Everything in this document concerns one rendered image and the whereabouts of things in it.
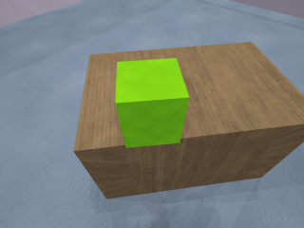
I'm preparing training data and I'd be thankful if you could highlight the pedestal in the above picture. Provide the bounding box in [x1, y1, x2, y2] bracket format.
[73, 42, 304, 200]

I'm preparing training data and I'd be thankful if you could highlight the carton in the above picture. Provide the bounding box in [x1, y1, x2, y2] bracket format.
[115, 58, 189, 148]

